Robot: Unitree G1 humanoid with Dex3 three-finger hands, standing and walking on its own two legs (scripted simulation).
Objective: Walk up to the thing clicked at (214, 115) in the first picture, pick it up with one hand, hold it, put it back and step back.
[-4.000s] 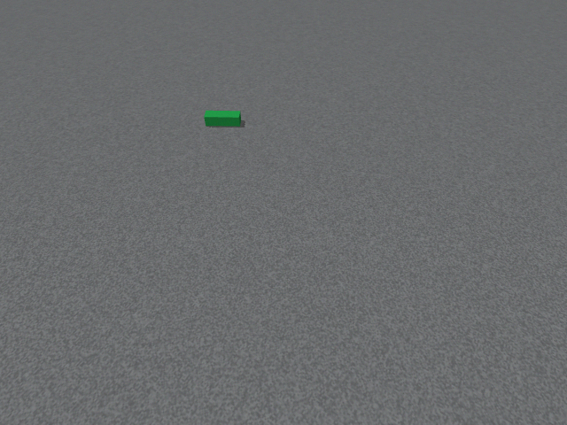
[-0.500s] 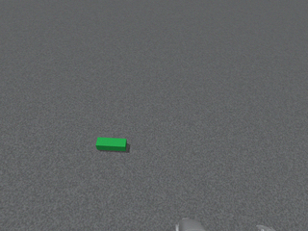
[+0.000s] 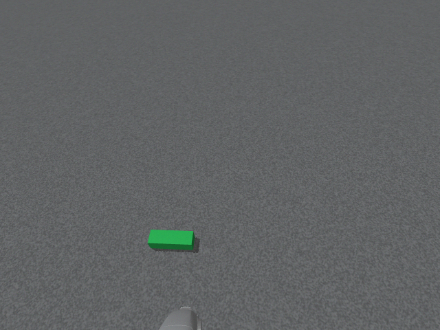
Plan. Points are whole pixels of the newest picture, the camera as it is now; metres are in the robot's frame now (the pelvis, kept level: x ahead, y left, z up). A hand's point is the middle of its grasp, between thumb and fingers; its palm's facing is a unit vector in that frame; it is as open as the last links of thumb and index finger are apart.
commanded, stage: walk up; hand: left
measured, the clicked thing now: (171, 239) +0.60 +0.30 -0.74
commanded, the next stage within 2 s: none
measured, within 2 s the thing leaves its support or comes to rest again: neither
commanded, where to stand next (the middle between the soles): +0.25 +0.02 m, yaw -1 degrees
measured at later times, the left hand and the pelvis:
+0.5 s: hand (101, 290) +0.22 +0.30 -0.15, palm faces -0.07 -0.91 -0.42, open 7.4 cm; pelvis +0.14 +0.02 -0.02, yaw +0 degrees
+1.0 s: hand (106, 276) +0.25 +0.30 -0.16, palm faces -0.01 -0.94 -0.34, open 7.4 cm; pelvis +0.19 +0.04 -0.01, yaw +0 degrees
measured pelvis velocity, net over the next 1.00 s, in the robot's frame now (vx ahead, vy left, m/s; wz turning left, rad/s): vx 0.19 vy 0.04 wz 0.01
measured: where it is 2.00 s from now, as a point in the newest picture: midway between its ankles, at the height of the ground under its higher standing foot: outside the picture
